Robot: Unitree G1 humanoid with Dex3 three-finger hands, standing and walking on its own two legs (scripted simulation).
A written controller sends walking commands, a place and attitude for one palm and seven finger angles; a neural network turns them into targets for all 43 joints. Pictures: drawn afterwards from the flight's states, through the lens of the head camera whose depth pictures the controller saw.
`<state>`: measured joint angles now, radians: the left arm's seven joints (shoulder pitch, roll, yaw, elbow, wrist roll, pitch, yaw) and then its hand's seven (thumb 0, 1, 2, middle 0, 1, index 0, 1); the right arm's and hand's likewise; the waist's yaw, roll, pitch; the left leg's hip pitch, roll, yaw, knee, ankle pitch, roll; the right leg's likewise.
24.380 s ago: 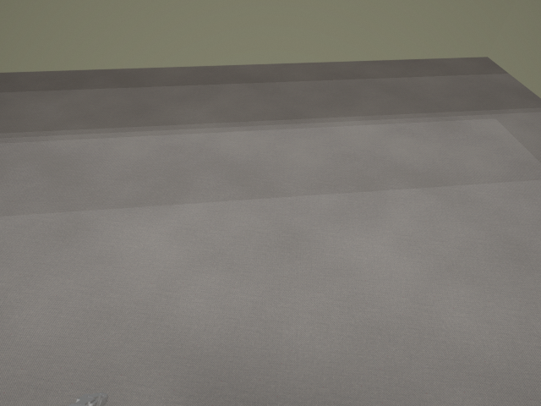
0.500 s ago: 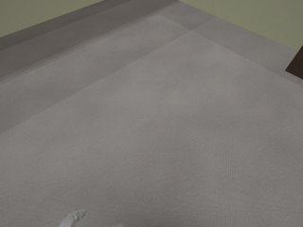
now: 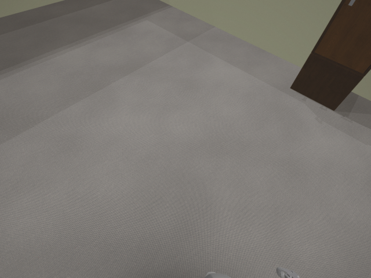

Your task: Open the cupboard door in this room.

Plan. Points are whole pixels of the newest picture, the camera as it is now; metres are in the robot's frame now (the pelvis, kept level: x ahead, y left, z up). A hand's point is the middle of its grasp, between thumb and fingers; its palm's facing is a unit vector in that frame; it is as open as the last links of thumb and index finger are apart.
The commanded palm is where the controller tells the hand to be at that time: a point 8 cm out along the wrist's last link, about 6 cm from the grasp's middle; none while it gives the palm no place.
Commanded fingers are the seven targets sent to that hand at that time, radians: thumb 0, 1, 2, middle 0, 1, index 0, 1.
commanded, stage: turn or walk to find it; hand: left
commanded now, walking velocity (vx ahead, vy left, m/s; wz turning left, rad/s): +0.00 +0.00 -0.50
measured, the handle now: out of the picture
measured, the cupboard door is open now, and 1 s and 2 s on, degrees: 0 0 0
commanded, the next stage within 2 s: stand and wait in 1.84 s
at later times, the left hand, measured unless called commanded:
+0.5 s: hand (153, 248) +0.20 +0.09 -0.15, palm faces -0.27 -0.93 -0.23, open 7.3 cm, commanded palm none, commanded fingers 0.00 0.90 0.90 -0.20 -0.30 -0.20 -0.30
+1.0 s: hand (157, 224) +0.27 +0.09 -0.19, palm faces -0.36 -0.92 -0.16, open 7.3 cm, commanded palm none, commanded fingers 0.00 0.90 0.90 -0.20 -0.30 -0.20 -0.30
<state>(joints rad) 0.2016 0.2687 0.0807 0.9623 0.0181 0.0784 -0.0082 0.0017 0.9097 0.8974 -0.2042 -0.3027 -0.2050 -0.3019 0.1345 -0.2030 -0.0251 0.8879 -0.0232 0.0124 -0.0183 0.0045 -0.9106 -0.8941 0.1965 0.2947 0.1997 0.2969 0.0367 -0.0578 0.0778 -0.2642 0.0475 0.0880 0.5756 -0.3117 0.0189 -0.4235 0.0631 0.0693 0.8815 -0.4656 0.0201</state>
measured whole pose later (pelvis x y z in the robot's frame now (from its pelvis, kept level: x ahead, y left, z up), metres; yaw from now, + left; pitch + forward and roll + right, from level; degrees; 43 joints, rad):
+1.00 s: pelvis +0.24 -0.10 -0.01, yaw -26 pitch -1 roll -1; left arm 0.34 0.20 0.05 1.14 0.01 -0.02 -0.01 0.00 0.91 0.90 -0.20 -0.30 -0.20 -0.30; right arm 0.13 -0.17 -0.03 0.94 -0.04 -0.07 0.01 0.00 -0.91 -0.89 0.20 0.29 0.20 0.30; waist 0.04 -0.03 0.08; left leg -0.36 0.09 0.18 0.64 -0.27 0.03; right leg -0.30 -0.02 0.00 1.16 -0.45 -0.03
